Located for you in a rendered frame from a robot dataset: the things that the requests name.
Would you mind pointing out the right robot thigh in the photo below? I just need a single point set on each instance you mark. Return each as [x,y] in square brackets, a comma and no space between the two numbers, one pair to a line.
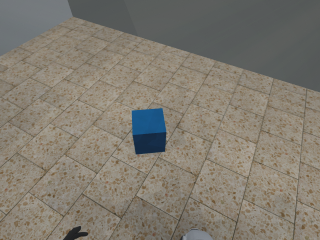
[196,235]

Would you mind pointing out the robot left hand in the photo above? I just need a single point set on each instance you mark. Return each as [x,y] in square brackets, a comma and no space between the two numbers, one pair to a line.
[74,234]

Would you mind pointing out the carton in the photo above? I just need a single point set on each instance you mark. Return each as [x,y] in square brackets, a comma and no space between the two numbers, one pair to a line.
[148,131]

